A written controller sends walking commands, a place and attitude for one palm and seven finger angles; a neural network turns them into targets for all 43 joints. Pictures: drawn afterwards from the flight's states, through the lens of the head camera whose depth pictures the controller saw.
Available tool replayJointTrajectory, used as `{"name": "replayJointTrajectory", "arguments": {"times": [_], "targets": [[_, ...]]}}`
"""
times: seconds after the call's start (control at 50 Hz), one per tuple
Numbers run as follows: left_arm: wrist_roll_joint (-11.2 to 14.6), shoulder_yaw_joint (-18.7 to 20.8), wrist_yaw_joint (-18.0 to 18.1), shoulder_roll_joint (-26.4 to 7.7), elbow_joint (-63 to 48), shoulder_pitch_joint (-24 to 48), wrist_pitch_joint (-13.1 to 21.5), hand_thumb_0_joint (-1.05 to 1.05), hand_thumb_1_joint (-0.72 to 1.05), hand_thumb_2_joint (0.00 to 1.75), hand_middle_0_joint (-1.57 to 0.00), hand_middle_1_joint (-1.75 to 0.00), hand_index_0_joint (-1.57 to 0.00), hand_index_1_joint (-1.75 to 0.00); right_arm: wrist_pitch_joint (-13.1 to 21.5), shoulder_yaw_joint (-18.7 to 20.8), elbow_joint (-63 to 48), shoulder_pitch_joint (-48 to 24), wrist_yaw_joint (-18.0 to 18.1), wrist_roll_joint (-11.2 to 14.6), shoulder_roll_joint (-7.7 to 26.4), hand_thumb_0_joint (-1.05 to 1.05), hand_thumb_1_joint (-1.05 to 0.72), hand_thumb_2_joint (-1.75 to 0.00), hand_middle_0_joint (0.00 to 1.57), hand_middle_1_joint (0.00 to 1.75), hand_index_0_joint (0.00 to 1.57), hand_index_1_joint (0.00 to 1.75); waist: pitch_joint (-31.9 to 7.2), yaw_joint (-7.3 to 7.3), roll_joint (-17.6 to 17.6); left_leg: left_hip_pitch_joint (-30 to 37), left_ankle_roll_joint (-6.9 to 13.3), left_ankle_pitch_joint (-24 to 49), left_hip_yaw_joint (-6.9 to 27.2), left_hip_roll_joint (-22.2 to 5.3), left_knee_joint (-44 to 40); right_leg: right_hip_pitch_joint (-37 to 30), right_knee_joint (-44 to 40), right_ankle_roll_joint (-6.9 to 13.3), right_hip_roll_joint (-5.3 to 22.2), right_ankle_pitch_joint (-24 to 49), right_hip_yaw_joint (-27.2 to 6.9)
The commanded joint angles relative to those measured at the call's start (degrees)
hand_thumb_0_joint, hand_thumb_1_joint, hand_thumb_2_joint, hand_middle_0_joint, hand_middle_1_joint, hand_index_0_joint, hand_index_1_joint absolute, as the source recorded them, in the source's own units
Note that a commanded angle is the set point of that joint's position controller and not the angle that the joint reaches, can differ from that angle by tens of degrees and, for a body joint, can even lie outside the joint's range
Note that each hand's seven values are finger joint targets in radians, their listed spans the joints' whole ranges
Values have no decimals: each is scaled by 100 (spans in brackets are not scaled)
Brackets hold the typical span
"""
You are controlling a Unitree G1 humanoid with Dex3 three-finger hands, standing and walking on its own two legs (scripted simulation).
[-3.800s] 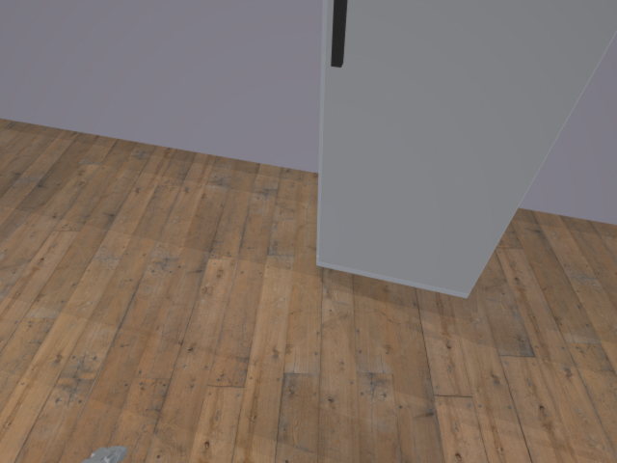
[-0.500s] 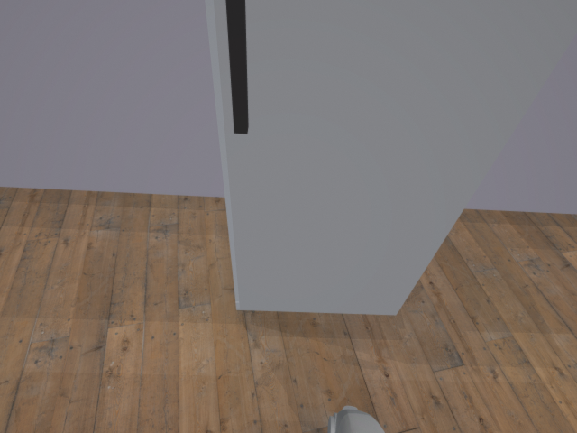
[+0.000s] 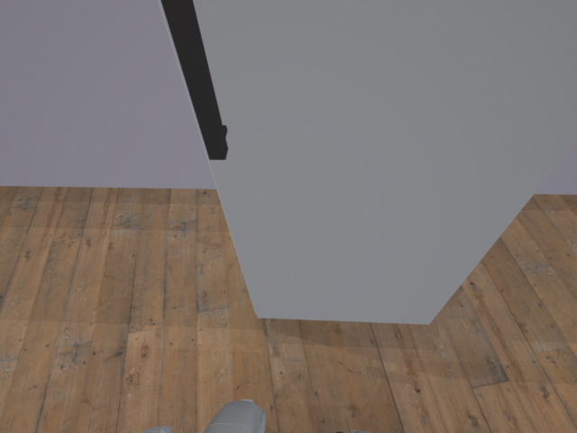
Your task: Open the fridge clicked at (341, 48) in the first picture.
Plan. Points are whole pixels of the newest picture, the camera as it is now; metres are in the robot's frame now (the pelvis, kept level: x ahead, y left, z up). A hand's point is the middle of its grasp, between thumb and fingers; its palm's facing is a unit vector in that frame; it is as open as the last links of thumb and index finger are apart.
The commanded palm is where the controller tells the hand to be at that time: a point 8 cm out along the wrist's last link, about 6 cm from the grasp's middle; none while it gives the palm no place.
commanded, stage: come to a stop and stand still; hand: left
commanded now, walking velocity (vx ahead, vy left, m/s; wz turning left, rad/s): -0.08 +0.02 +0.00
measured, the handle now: (199, 58) +0.49 +0.13 +0.25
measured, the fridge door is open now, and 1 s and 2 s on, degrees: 0 0 0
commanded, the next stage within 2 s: look again from close up in 1.18 s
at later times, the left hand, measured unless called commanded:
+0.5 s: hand out of the picture -0.06 +0.25 -0.17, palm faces +0.04 -0.99 -0.16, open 7.4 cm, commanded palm none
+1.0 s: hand out of the picture -0.02 +0.16 -0.16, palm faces +0.03 -0.98 -0.22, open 7.2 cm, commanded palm none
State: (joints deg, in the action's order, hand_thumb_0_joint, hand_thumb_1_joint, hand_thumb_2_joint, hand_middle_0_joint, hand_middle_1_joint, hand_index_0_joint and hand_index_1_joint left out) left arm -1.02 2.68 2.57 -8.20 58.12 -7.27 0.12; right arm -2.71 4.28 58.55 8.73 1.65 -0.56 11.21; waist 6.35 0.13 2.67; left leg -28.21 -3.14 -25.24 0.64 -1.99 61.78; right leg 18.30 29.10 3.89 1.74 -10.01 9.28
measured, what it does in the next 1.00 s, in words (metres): steps on the spot: left foot, then right foot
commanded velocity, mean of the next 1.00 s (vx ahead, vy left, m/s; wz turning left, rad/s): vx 0.04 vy -0.08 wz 0.00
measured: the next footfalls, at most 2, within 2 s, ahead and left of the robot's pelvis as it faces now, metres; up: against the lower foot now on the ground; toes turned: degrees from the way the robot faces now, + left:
left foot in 0.20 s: +0.00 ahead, +0.13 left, +0.00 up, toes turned +1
right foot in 0.72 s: -0.04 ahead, -0.11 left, +0.00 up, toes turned -4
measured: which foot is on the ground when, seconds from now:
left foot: up 0.00-0.18, down 0.20-1.00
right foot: down 0.00-0.22, up 0.24-0.70, down 0.72-1.00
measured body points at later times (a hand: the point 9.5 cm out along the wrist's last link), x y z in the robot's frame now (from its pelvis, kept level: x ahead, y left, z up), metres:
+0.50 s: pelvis -0.03 +0.06 +0.02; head -0.02 +0.10 +0.46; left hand -0.06 +0.31 -0.16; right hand -0.03 -0.18 -0.12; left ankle -0.02 +0.16 -0.73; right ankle -0.08 -0.10 -0.66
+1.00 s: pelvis -0.05 -0.01 +0.01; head -0.05 -0.02 +0.46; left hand -0.02 +0.22 -0.15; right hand -0.08 -0.21 -0.16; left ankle -0.03 +0.15 -0.73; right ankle -0.08 -0.10 -0.73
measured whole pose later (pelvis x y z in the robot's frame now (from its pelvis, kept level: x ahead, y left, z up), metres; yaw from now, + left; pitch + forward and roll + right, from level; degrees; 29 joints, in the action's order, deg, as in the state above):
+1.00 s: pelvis -0.05 -0.01 +0.01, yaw +0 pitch -2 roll +0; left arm 0.0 0.9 2.2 -8.4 64.6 -14.2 0.1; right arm -0.4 0.8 66.7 18.0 1.6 -0.7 6.5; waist 1.0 1.4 1.7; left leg -11.3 -4.0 -11.6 -1.3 -5.3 25.0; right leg 6.7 24.9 2.0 -1.1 -16.5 4.1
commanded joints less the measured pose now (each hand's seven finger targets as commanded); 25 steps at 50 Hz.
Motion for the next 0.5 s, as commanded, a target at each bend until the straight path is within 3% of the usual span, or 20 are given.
{"name": "replayJointTrajectory", "arguments": {"times": [0.0,0.1,0.14,0.16,0.18,0.2,0.22,0.24,0.26,0.28,0.32,0.42,0.48], "targets": [[-65,257,38,-996,-400,-349,-14,0,90,90,-20,-30,-20,-30,-98,30,-125,803,-49,-35,103,0,-90,-90,20,30,20,30,-1019,15,-1232,402,-81,237,-47,2,-142,-542,-745,683,1565,3339,-1019],[-143,291,-7,-1125,-469,-434,-77,0,90,90,-20,-30,-20,-30,72,-26,-364,494,-89,-1,113,0,-90,-90,20,30,20,30,-982,-73,-1458,1068,64,129,-231,8,-1622,-332,-844,626,1463,1311,-1310],[-97,263,-34,-1104,-447,-399,-116,0,90,90,-20,-30,-20,-30,165,-63,-256,808,-85,0,105,0,-90,-90,20,30,20,30,-1055,89,-1310,1814,130,820,-381,87,-2884,-54,-674,313,1182,162,-1199],[-47,216,-45,-975,-426,-459,-146,0,90,90,-20,-30,-20,-30,228,-69,-172,1006,-83,7,227,0,-90,-90,20,30,20,30,-1066,194,-837,2429,138,1221,-230,-56,-3699,413,-327,62,982,-715,-1098],[4,130,-61,-618,-426,-666,-163,0,90,90,-20,-30,-20,-30,304,-14,-166,1092,-71,-48,596,0,-90,-90,20,30,20,30,-975,186,719,2345,253,795,928,-930,-4511,818,558,-249,441,-1501,-762],[32,89,-69,-421,-469,-748,-206,0,90,90,-20,-30,-20,-30,282,20,-370,751,-36,-104,978,0,-90,-90,20,30,20,30,-467,120,1775,1241,608,486,2169,-1909,-5263,961,1348,-518,-67,-2143,-608],[-9,146,-95,-640,-456,-616,-245,0,90,90,-20,-30,-20,-30,229,-28,-513,306,-13,-158,1048,0,-90,-90,20,30,20,30,-57,51,1113,372,982,-256,2284,-2149,-5504,666,1862,-472,84,-1824,-1091],[-69,211,-127,-708,-354,-621,-312,0,90,90,-20,-30,-20,-30,259,-37,-490,128,74,-167,925,0,-90,-90,20,30,20,30,123,-22,1060,359,850,-302,2018,-1870,-5656,793,2310,-503,63,-1500,-1265],[-90,260,-184,-767,-254,-752,-330,0,90,90,-20,-30,-20,-30,265,-67,-480,60,113,-165,847,0,-90,-90,20,30,20,30,164,-119,787,495,730,-267,1741,-1625,-5516,916,2712,-504,-31,-1166,-1361],[-88,271,-233,-765,-171,-920,-281,0,90,90,-20,-30,-20,-30,309,-114,-458,102,136,-142,729,0,-90,-90,20,30,20,30,65,-179,589,791,679,38,1545,-1463,-5361,1035,2850,-499,-82,-963,-1368],[-84,279,-266,-734,-18,-1142,-266,0,90,90,-20,-30,-20,-30,345,-77,-388,316,158,-119,654,0,-90,-90,20,30,20,30,-174,-120,412,1337,691,503,1050,-1305,-5257,1157,3098,-598,-106,-654,-1312],[-90,225,-271,-686,-10,-1079,-252,0,90,90,-20,-30,-20,-30,394,-50,-91,1137,205,-100,640,0,-90,-90,20,30,20,30,-533,133,491,2364,862,1564,980,-1397,-5024,1400,2939,-690,-47,-751,-1248],[-65,170,-276,-606,-12,-919,-263,0,90,90,-20,-30,-20,-30,382,-44,75,1346,213,-108,614,0,-90,-90,20,30,20,30,-473,222,663,2476,1027,2123,1012,-1482,-4928,1174,2313,-684,47,-1076,-1079]]}}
